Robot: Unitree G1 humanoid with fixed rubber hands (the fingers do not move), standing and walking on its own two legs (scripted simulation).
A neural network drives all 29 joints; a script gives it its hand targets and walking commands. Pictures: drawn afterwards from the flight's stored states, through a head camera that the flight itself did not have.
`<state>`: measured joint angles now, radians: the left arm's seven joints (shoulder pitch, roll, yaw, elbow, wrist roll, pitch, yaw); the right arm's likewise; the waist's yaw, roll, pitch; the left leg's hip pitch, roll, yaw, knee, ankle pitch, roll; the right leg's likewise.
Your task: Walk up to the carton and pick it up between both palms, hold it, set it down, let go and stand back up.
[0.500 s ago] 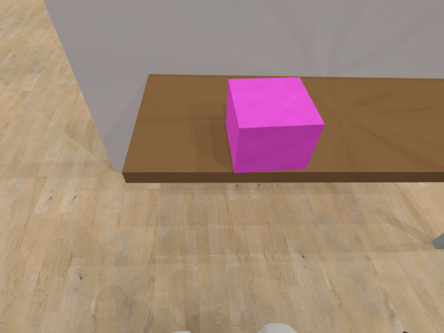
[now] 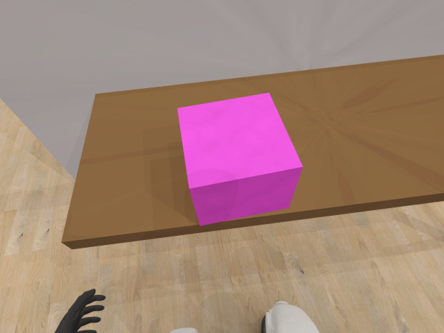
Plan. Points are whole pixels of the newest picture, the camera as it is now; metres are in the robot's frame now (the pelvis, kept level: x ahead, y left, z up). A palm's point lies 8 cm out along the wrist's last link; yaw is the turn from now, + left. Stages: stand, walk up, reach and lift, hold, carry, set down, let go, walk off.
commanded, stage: walk up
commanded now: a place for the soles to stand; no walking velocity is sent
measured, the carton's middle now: (234, 159) +0.47 -0.01 -0.04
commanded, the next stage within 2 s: reach and lift in 1.98 s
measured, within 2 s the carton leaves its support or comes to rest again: neither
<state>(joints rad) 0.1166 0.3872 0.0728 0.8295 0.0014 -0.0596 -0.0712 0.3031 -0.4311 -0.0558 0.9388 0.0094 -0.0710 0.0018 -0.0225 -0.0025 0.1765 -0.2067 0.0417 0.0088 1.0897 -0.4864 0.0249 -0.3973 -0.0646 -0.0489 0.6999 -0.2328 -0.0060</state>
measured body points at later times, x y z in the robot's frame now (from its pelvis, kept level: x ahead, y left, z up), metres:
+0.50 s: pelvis +0.08 -0.02 -0.02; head +0.15 -0.01 +0.42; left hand +0.15 +0.30 -0.15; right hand +0.23 -0.33 -0.13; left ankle +0.18 +0.12 -0.71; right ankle +0.07 -0.14 -0.72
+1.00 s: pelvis +0.06 -0.01 +0.00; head +0.09 -0.01 +0.45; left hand +0.16 +0.31 -0.11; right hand +0.18 -0.31 -0.12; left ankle +0.15 +0.13 -0.71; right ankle +0.07 -0.14 -0.71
